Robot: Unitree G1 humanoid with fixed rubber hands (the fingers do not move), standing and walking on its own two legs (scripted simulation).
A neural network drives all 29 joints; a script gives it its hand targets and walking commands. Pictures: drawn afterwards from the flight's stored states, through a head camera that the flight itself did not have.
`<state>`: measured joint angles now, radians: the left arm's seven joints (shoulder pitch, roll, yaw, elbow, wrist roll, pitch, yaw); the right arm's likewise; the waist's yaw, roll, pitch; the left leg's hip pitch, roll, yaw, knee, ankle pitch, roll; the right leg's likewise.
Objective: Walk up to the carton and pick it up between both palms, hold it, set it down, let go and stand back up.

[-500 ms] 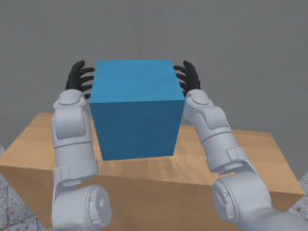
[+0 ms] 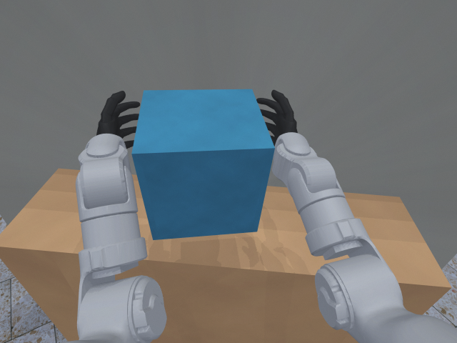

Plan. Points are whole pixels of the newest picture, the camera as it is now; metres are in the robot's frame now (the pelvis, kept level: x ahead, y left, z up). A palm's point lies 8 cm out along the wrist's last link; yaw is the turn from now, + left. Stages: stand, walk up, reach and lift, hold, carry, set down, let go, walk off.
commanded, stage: hold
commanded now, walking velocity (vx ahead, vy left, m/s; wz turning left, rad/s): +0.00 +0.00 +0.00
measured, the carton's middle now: (202, 164) +0.36 +0.01 +0.18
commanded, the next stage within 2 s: none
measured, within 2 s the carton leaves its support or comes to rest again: neither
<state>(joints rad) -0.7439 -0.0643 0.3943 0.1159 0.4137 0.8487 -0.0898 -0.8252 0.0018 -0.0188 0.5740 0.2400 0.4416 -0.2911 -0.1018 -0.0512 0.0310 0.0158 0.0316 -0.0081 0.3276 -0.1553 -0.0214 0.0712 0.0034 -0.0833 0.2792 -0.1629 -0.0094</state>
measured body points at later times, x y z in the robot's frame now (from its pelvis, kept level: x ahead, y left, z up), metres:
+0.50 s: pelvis +0.00 +0.00 +0.00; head -0.06 +0.02 +0.44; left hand +0.38 +0.15 +0.24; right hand +0.38 -0.13 +0.23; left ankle +0.03 +0.13 -0.75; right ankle +0.01 -0.11 -0.75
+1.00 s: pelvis +0.00 +0.00 +0.00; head -0.07 +0.03 +0.44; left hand +0.37 +0.15 +0.24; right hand +0.38 -0.12 +0.23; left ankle +0.03 +0.13 -0.75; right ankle +0.01 -0.11 -0.75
